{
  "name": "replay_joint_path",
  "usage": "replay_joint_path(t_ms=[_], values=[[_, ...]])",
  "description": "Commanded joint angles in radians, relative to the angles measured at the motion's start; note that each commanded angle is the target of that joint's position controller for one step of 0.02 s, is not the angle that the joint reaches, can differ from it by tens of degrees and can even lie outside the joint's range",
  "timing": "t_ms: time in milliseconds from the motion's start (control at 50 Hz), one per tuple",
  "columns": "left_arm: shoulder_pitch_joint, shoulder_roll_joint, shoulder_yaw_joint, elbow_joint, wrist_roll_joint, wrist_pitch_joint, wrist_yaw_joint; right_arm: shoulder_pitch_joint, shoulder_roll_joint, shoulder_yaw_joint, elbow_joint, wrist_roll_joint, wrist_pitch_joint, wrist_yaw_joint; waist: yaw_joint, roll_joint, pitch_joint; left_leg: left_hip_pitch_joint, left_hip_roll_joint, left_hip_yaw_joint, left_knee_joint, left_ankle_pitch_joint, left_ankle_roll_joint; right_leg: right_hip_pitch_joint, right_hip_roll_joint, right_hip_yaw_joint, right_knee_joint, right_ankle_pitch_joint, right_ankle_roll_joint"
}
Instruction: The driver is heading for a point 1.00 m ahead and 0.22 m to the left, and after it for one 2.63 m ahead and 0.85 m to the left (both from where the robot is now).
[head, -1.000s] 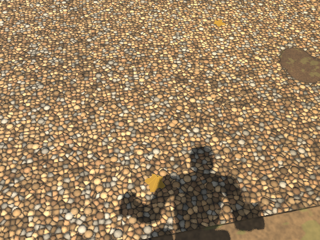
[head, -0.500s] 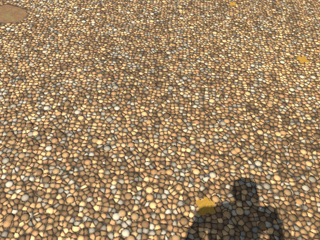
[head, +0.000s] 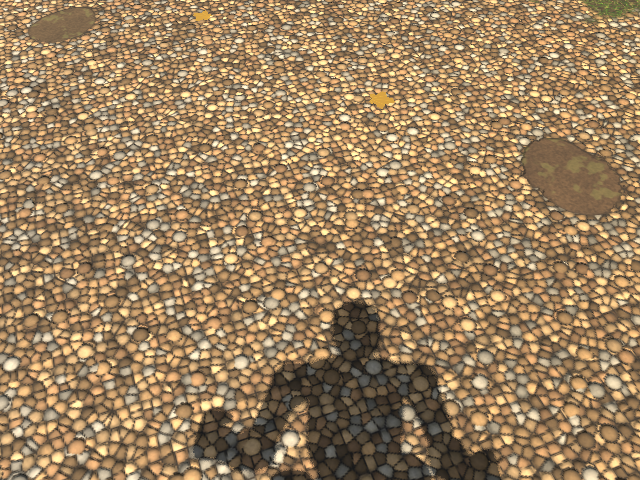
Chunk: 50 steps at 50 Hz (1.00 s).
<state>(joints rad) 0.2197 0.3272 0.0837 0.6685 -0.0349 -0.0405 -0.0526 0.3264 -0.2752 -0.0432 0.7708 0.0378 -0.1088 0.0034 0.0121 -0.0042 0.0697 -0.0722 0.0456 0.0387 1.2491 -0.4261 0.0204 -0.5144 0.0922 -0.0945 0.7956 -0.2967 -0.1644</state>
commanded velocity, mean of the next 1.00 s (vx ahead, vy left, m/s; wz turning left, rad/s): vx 0.93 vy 0.00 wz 0.50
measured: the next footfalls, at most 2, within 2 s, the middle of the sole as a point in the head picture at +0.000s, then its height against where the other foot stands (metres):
left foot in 0.42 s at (278, 420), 0.03 m lower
right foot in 0.80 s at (318, 255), level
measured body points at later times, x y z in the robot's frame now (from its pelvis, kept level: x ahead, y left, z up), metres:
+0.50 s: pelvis +0.46 +0.06 -0.02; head +0.48 +0.06 +0.43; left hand +0.50 +0.35 -0.13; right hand +0.61 -0.18 -0.14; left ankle +0.55 +0.12 -0.73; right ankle +0.28 -0.09 -0.57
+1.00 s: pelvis +0.91 +0.13 +0.01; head +0.94 +0.15 +0.46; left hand +0.79 +0.38 -0.11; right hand +1.21 +0.01 -0.08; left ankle +0.85 +0.21 -0.64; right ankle +1.00 +0.02 -0.73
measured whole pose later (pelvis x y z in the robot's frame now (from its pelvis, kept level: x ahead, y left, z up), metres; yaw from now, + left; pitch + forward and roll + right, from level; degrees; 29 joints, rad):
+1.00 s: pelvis +0.91 +0.13 +0.01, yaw +34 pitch +1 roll -2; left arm 0.37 0.28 0.05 0.76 0.01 -0.12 -0.01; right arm 0.15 -0.31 -0.04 0.67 0.02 -0.07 0.01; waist 0.06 0.04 0.06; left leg -0.57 -0.02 -0.06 1.22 -0.42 0.03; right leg -0.24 0.04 0.02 0.44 -0.21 0.01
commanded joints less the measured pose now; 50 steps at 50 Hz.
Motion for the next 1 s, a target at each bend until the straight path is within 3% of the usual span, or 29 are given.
replay_joint_path(t_ms=[20,80,140,240,320,360,380,400,420,440,460,480,500,540,580,620,640,680,740,760,800,820,840,860,880,900,920,960,1000], values=[[0.195,0.094,0.022,-0.019,0.025,-0.050,-0.002,-0.117,-0.129,-0.011,-0.182,0.036,-0.077,-0.001,0.026,0.088,-0.103,-0.658,0.015,-0.174,0.152,0.092,0.088,0.557,-0.341,0.786,-0.595,-0.297,-0.191],[0.049,0.043,0.000,-0.034,0.037,-0.073,0.009,-0.022,-0.118,-0.014,-0.109,0.009,-0.006,0.001,-0.062,0.024,-0.028,-0.519,0.128,-0.172,-0.014,0.179,0.058,0.276,-0.253,0.488,-0.604,-0.135,-0.129],[0.102,0.059,-0.001,0.010,0.037,-0.102,0.023,-0.121,-0.090,-0.001,-0.120,-0.014,0.027,-0.001,-0.021,0.004,0.045,-0.562,0.139,-0.137,-0.213,0.402,0.020,0.210,-0.196,0.247,-0.656,0.091,-0.061],[0.194,0.069,-0.011,0.068,0.030,-0.125,0.051,-0.310,-0.051,0.015,-0.153,-0.009,-0.011,0.035,0.082,0.002,0.064,-0.509,0.033,-0.053,-0.603,0.839,0.020,0.298,-0.167,0.030,-0.691,0.227,0.065],[0.214,0.082,-0.012,0.102,0.037,-0.094,0.063,-0.360,-0.071,0.006,-0.171,0.003,-0.029,0.084,0.075,-0.015,0.085,-0.604,-0.029,-0.011,-0.743,0.815,0.067,0.563,-0.216,-0.042,-0.645,0.445,0.123],[0.165,0.131,0.000,0.093,0.055,-0.073,0.080,-0.295,-0.096,-0.006,-0.170,0.002,-0.022,0.096,0.011,-0.076,0.013,-0.525,-0.079,0.048,-0.732,0.741,0.092,0.665,-0.245,-0.068,-0.512,0.877,0.157],[0.105,0.145,0.007,0.080,0.072,-0.068,0.092,-0.144,-0.136,-0.024,-0.135,0.012,-0.004,0.091,-0.079,-0.113,-0.067,-0.371,-0.101,0.075,-0.655,0.671,0.109,0.641,-0.266,-0.061,-0.351,1.097,0.163],[0.024,0.137,0.004,0.063,0.078,-0.071,0.099,0.091,-0.187,-0.053,-0.072,0.017,0.021,0.079,-0.190,-0.118,-0.153,-0.161,-0.101,0.060,-0.559,0.594,0.143,0.543,-0.271,-0.054,-0.080,1.277,0.164],[-0.129,0.141,0.001,0.023,0.054,-0.087,0.090,0.406,-0.239,-0.089,0.012,0.008,0.048,0.059,-0.381,-0.033,-0.224,0.188,-0.052,-0.019,-0.627,0.680,0.217,0.304,-0.176,-0.079,0.406,1.236,0.176],[-0.119,-0.033,-0.038,-0.027,0.052,-0.127,0.058,0.464,-0.185,-0.058,0.069,-0.028,0.053,0.053,-0.300,0.357,-0.138,0.402,-0.009,-0.145,-0.602,0.732,0.273,-0.162,0.031,-0.036,0.972,-0.166,0.190],[0.098,-0.117,-0.080,-0.058,0.012,-0.148,0.041,0.291,-0.171,-0.032,0.010,-0.065,0.030,0.055,-0.082,0.368,-0.270,0.494,0.101,-0.533,-0.597,0.397,0.373,-0.378,-0.006,0.220,1.072,-0.349,0.162],[0.064,-0.009,-0.071,-0.098,-0.010,-0.162,0.027,0.256,-0.164,-0.055,-0.051,-0.053,0.028,0.047,-0.109,0.174,-0.324,0.479,0.190,-0.773,-0.841,-0.001,0.448,-0.438,-0.024,0.284,0.941,-0.262,0.142],[-0.027,0.043,-0.060,-0.121,-0.003,-0.163,0.025,0.148,-0.133,-0.049,-0.075,-0.038,0.020,0.042,-0.061,-0.051,-0.201,0.269,0.177,-0.811,-0.999,-0.198,0.369,-0.404,-0.088,0.263,0.703,-0.121,0.095],[0.009,0.058,-0.056,-0.087,0.028,-0.131,0.042,-0.027,-0.168,-0.050,-0.129,-0.044,0.007,0.032,0.040,-0.089,-0.039,-0.099,0.150,-0.835,-1.052,-0.176,0.388,-0.276,-0.145,0.278,0.538,-0.067,0.145],[0.005,0.089,-0.046,-0.081,0.044,-0.100,0.061,-0.068,-0.125,-0.039,-0.139,-0.038,0.001,0.017,0.067,-0.079,0.026,-0.311,0.056,-0.672,-1.069,-0.040,0.358,-0.161,-0.183,0.274,0.350,-0.034,0.189],[-0.139,0.052,-0.063,-0.140,0.078,-0.102,0.067,-0.045,-0.131,-0.042,-0.118,-0.011,-0.004,-0.006,0.010,-0.035,0.061,-0.439,-0.041,-0.481,-1.050,0.189,0.323,-0.046,-0.171,0.212,0.090,0.165,0.217],[-0.194,0.020,-0.072,-0.160,0.079,-0.104,0.063,-0.034,-0.140,-0.046,-0.105,0.003,0.002,-0.017,-0.018,-0.018,0.053,-0.494,-0.093,-0.401,-1.029,0.213,0.282,0.058,-0.144,0.173,-0.046,0.294,0.223],[-0.241,-0.002,-0.071,-0.183,0.054,-0.106,0.057,0.032,-0.158,-0.055,-0.077,0.013,0.013,-0.023,-0.077,0.010,-0.005,-0.516,-0.105,-0.399,-0.998,0.149,0.223,0.234,-0.087,0.140,-0.176,0.494,0.238],[-0.245,0.042,-0.045,-0.194,0.008,-0.109,0.059,0.091,-0.136,-0.054,-0.043,0.019,0.028,-0.027,-0.084,0.088,-0.037,-0.268,-0.076,-0.466,-0.900,0.148,0.183,0.231,-0.084,0.192,-0.303,0.429,0.239],[-0.205,0.065,-0.032,-0.184,0.004,-0.114,0.059,0.099,-0.128,-0.053,-0.035,0.009,0.034,-0.027,-0.058,0.108,-0.062,-0.179,-0.060,-0.465,-0.830,0.271,0.167,0.254,-0.082,0.181,-0.317,0.391,0.222],[0.139,0.133,0.013,-0.117,-0.002,-0.118,0.062,0.032,-0.120,-0.041,-0.056,-0.042,0.043,-0.010,0.149,0.140,-0.263,-0.150,-0.063,-0.384,-0.449,0.653,0.100,0.565,-0.116,0.152,-0.205,0.259,0.158],[0.370,0.196,0.020,-0.067,0.007,-0.107,0.070,0.042,-0.017,-0.006,-0.085,-0.075,0.037,-0.002,0.199,-0.052,-0.409,-0.327,-0.105,-0.310,-0.053,0.364,0.078,0.839,-0.271,0.403,-0.183,0.017,0.104],[0.359,0.272,0.035,-0.006,0.046,-0.106,0.042,0.280,0.063,0.019,-0.095,0.024,0.021,0.008,0.033,-0.605,-0.500,-0.649,-0.207,-0.251,0.255,-0.100,0.027,1.008,-0.533,1.096,-0.468,-0.287,-0.123],[0.292,0.132,0.015,-0.043,0.043,-0.097,0.041,0.203,-0.041,0.013,-0.061,0.037,0.029,-0.003,0.085,-0.365,-0.348,-0.763,-0.107,-0.247,0.295,-0.044,0.027,0.937,-0.492,1.096,-0.517,-0.380,-0.098],[0.223,0.067,0.000,-0.046,0.050,-0.088,0.047,0.013,-0.094,0.002,-0.100,0.016,0.031,-0.002,0.115,-0.186,-0.193,-0.784,-0.082,-0.222,0.283,-0.002,0.023,0.802,-0.443,0.860,-0.479,-0.117,-0.065],[0.169,0.071,-0.003,-0.037,0.060,-0.082,0.042,-0.151,-0.097,0.001,-0.142,-0.024,0.027,-0.006,0.113,0.028,-0.082,-0.716,-0.063,-0.183,0.218,0.000,0.022,0.610,-0.377,0.654,-0.470,0.292,-0.026],[0.132,0.074,-0.005,-0.023,0.063,-0.088,0.038,-0.166,-0.089,-0.004,-0.168,-0.036,0.021,-0.005,0.063,-0.003,-0.079,-0.699,-0.046,-0.193,0.162,0.004,0.014,0.537,-0.385,0.568,-0.427,0.589,-0.049],[0.130,-0.010,-0.035,0.025,0.049,-0.098,0.033,-0.156,-0.061,0.001,-0.174,-0.022,0.030,0.007,0.016,-0.054,-0.082,-0.652,-0.011,-0.179,0.000,-0.029,0.011,0.475,-0.328,0.420,-0.443,0.764,-0.023],[0.079,0.029,-0.030,0.041,0.030,-0.094,0.039,-0.153,-0.031,0.016,-0.175,-0.027,0.032,0.015,-0.022,-0.056,-0.076,-0.586,-0.015,-0.123,-0.243,0.044,-0.004,0.387,-0.307,0.335,-0.489,0.842,-0.029]])
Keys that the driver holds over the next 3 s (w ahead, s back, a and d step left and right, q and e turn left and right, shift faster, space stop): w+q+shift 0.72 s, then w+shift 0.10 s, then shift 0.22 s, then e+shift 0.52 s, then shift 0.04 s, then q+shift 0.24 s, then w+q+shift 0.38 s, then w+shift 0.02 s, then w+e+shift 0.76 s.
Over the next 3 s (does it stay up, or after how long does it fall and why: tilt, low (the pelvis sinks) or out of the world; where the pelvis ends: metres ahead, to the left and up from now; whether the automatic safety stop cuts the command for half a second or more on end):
stays up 1.56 0.72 0.00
